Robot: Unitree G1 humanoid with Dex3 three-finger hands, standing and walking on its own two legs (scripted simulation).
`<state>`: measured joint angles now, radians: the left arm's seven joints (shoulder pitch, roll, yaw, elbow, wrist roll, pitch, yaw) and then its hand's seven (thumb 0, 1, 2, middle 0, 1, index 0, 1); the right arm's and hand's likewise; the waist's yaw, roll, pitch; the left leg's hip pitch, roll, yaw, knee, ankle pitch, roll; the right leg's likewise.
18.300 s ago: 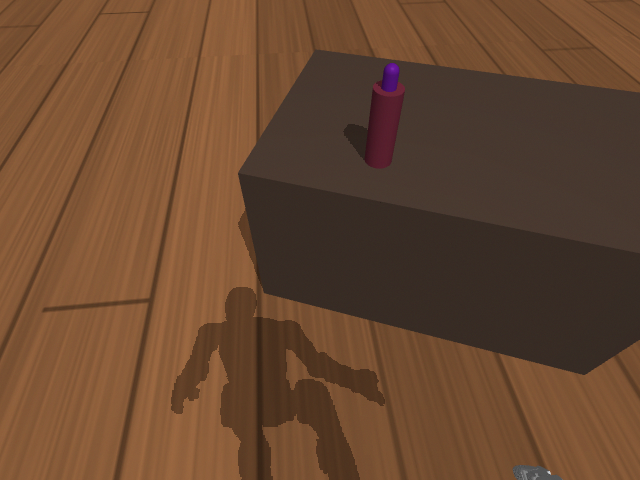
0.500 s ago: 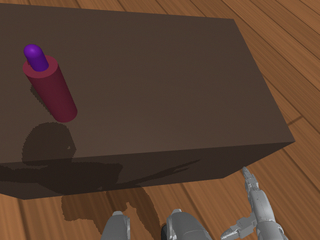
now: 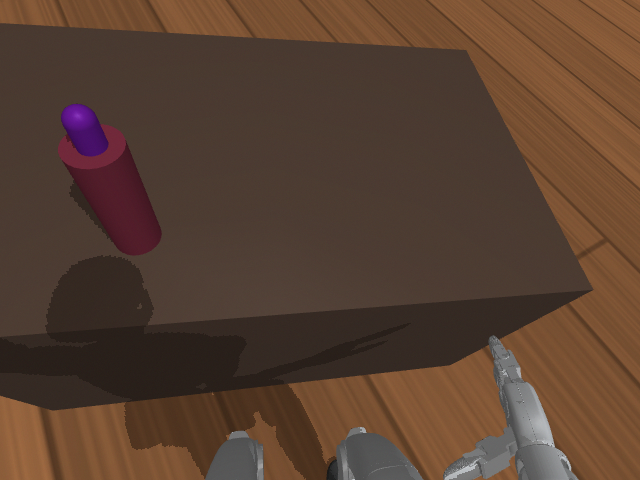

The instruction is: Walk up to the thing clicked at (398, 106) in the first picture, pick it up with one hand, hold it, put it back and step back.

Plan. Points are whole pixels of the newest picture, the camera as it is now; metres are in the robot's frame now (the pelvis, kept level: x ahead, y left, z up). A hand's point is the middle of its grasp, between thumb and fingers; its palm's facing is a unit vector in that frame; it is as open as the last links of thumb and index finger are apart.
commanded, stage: go down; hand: left
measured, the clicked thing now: (112, 185) +0.48 +0.25 +0.02
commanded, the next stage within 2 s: approach in 1.54 s
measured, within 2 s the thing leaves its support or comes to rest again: neither
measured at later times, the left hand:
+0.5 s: hand out of the picture +0.37 +0.44 +0.11, palm faces +0.34 -0.94 +0.04, open 17.7 cm
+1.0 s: hand out of the picture +0.36 +0.44 +0.11, palm faces +0.35 -0.93 +0.02, open 17.7 cm
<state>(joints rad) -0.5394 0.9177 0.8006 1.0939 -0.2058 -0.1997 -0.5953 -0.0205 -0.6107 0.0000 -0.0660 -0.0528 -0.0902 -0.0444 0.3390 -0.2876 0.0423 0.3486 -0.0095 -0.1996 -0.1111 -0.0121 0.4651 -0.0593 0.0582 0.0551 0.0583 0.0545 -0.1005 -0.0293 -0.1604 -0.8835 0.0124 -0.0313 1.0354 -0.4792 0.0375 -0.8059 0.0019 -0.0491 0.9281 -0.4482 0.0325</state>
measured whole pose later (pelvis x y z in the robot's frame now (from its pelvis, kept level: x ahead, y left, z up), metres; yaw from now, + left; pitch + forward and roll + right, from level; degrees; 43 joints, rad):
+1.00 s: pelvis -0.01 -0.01 +0.00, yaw +0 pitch +19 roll -4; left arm -0.58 0.97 0.80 1.16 -0.19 -0.22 -0.60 -0.02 -0.61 0.00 -0.06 -0.06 -0.09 -0.05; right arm 0.34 -0.29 0.04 0.33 -0.01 -0.20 -0.10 -0.01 0.47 -0.06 0.06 0.06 0.06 0.05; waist -0.11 -0.04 -0.15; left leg -0.91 0.01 -0.04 1.05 -0.47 0.03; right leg -0.83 0.00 -0.06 0.95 -0.45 0.03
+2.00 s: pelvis -0.01 -0.01 -0.01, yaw +1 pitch +20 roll -4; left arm -0.61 0.87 0.70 1.17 -0.24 -0.26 -0.60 -0.02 -0.61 0.00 -0.04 -0.05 -0.08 -0.03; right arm 0.32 -0.28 0.09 0.32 -0.02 -0.22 -0.10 -0.01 0.53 -0.05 0.06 0.06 0.06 0.06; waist -0.10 -0.05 -0.13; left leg -0.97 0.00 -0.05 1.08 -0.47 0.02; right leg -0.89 -0.01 -0.06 1.00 -0.46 0.02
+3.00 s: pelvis -0.03 -0.02 -0.05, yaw -2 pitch +25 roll -5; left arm -0.77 0.61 0.55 1.13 -0.08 -0.43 -0.10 -0.02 -0.61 0.00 -0.10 -0.08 -0.15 -0.04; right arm 0.40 -0.28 -0.04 -0.02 -0.06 -0.04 0.03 -0.01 0.54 -0.04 0.06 0.06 0.06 0.05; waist -0.24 -0.02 -0.15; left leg -1.18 0.04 -0.04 1.26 -0.52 0.02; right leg -1.12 0.03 -0.05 1.18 -0.50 0.01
